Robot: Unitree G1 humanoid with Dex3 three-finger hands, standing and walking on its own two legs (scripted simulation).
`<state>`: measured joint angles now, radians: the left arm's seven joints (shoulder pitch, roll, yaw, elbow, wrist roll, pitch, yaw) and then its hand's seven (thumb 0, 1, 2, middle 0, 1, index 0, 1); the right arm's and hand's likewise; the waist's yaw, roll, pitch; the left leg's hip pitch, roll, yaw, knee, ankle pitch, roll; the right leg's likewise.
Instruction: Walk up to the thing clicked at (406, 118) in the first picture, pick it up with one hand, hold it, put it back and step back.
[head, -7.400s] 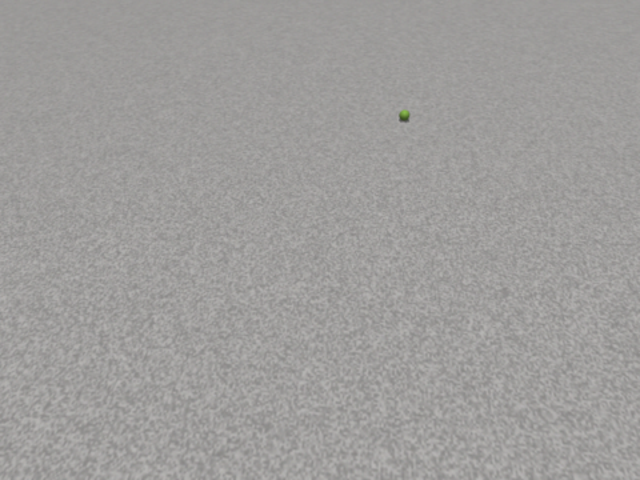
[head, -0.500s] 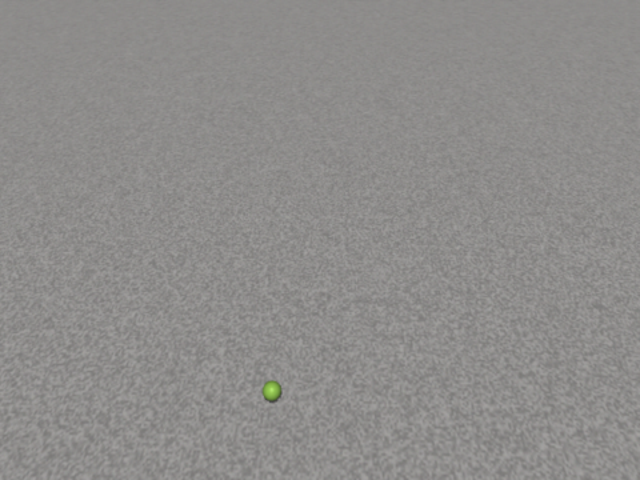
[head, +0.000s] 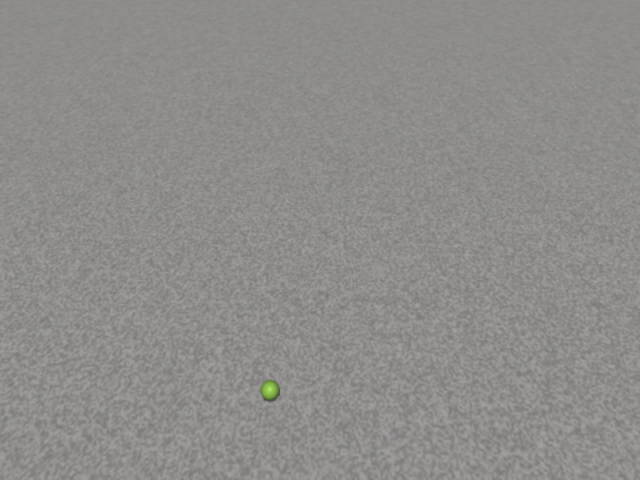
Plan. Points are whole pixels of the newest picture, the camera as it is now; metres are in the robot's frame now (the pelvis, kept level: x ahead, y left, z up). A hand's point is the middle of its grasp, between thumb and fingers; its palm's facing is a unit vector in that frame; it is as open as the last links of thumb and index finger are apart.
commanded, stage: walk up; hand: left
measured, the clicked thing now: (270, 389) +0.51 +0.18 -0.75
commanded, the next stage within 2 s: none
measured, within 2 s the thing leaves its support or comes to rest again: neither
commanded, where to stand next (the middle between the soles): +0.12 +0.00 m, yaw -3 degrees
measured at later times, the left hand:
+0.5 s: hand out of the picture +0.12 +0.29 -0.17, palm faces +0.03 -0.94 -0.35, open 7.4 cm
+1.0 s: hand (165, 446) +0.21 +0.25 -0.16, palm faces +0.05 -0.92 -0.40, open 7.4 cm
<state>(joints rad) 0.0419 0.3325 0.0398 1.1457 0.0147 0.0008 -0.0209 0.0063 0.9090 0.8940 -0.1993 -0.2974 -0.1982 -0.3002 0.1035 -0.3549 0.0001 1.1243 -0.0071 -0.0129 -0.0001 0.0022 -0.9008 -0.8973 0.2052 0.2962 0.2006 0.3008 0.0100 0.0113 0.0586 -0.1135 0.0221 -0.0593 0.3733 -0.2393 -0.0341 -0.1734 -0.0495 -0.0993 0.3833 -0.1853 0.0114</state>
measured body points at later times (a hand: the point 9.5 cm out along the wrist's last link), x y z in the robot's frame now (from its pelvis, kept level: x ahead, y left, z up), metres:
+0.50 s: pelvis +0.07 +0.02 -0.01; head +0.11 +0.04 +0.44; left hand +0.12 +0.34 -0.14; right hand +0.11 -0.30 -0.12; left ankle +0.01 +0.13 -0.74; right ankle +0.09 -0.11 -0.70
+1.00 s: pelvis +0.05 -0.01 -0.04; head +0.13 -0.01 +0.40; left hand +0.21 +0.30 -0.14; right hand +0.17 -0.32 -0.17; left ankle +0.01 +0.12 -0.71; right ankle +0.20 -0.11 -0.74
